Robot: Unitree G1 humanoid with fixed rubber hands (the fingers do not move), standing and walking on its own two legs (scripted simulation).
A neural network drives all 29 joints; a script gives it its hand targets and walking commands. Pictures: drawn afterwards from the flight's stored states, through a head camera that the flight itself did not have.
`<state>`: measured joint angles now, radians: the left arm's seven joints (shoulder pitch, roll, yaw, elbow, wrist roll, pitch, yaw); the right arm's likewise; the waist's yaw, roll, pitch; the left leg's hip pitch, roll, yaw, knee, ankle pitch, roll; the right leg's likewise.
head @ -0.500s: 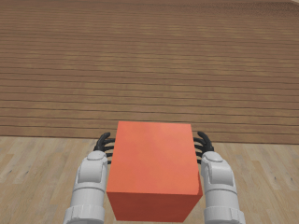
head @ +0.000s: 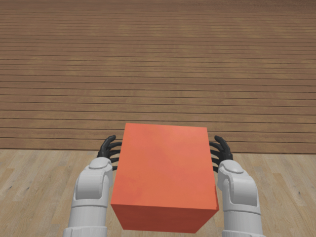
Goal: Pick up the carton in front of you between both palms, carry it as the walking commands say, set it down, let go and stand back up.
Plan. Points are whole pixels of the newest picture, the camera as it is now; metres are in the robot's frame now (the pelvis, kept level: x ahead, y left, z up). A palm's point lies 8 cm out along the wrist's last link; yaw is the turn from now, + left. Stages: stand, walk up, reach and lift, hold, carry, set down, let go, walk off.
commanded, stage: carry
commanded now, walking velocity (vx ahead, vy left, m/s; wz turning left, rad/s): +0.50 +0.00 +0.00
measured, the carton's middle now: (162, 181) +0.29 +0.00 +0.00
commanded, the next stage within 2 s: none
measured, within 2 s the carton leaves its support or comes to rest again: neither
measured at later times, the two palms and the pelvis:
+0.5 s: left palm (129, 104) +0.51 +0.11 +0.09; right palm (219, 103) +0.52 -0.19 +0.10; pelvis +0.24 -0.04 +0.00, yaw +1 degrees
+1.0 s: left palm (134, 65) +0.85 +0.14 +0.07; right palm (198, 66) +0.83 -0.16 +0.08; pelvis +0.58 +0.01 +0.01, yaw -4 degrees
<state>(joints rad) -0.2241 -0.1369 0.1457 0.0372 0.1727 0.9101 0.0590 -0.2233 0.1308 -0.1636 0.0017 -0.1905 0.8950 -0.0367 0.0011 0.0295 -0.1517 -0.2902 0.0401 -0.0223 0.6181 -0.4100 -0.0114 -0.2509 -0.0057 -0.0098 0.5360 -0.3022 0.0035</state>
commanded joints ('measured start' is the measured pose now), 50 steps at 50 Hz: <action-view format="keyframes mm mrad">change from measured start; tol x32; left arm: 1 -589 -834 -688 -169 -370 55 -228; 50 -329 -971 -781 -450 -441 225 -215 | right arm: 1 -585 888 744 -95 395 93 217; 50 -302 989 814 -384 518 258 235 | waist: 1 30 -282 -15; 9 -38 265 -168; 21 33 -324 -189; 50 -17 84 -209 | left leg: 1 -391 -2 99 81 -114 5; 6 201 -35 182 -255 176 12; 9 584 370 -415 -345 220 252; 17 203 183 100 -273 267 89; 23 -527 71 55 597 -70 38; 39 229 -92 338 -161 330 59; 41 603 356 -382 -297 0 230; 50 351 253 -3 -426 394 151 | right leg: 1 240 -324 478 -337 -151 -185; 11 -612 -64 -69 330 -316 -15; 18 186 22 -250 -108 142 -18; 21 501 -439 541 -333 -30 -237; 38 293 -190 -217 -87 852 -52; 42 -386 27 -58 768 -152 18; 50 -350 -97 -70 427 51 -9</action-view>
